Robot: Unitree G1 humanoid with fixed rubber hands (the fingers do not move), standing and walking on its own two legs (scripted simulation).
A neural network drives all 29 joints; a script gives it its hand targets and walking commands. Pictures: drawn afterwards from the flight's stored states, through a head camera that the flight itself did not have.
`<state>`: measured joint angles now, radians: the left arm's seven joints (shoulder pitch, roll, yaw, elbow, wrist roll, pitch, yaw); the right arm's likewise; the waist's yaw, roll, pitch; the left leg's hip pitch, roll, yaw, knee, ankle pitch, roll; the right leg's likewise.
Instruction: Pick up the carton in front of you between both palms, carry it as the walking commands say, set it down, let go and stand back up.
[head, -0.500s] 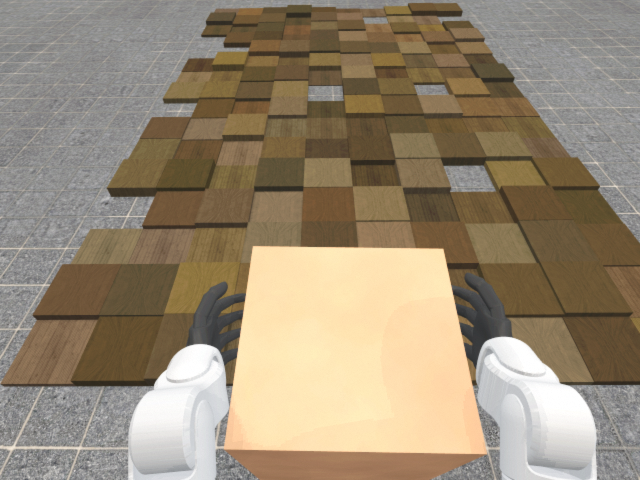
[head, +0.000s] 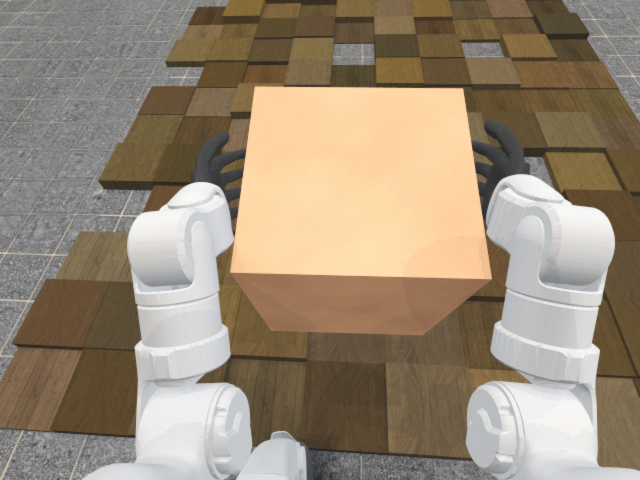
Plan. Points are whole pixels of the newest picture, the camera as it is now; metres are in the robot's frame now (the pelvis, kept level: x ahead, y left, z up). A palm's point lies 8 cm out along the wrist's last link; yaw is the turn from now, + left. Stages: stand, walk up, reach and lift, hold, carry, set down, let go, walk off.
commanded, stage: carry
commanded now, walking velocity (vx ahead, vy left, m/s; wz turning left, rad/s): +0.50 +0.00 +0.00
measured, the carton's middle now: (351, 229) +0.38 +0.01 +0.09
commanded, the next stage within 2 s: none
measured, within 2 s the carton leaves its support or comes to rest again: neither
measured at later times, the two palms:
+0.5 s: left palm (226, 40) +0.69 +0.20 +0.16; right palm (415, 13) +0.75 -0.09 +0.17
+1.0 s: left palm out of the picture +1.04 +0.21 +0.20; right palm out of the picture +1.03 -0.09 +0.21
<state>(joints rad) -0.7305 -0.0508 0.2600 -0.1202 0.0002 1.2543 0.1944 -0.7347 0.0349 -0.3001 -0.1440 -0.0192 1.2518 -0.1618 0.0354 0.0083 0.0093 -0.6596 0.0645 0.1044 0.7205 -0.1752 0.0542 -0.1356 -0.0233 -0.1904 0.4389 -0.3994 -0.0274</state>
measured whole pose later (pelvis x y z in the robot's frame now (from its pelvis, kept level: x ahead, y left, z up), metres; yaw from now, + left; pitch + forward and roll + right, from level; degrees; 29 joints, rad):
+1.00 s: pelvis +0.67 +0.08 +0.06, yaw +2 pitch +6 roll -4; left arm -0.72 -0.14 0.31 -0.11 0.12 1.27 0.17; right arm -0.71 0.07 -0.36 -0.06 -0.03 1.21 -0.14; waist -0.09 0.02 0.01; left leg -0.09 -0.08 -0.02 0.33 -0.32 0.24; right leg -0.70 0.02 -0.09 0.80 -0.15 -0.02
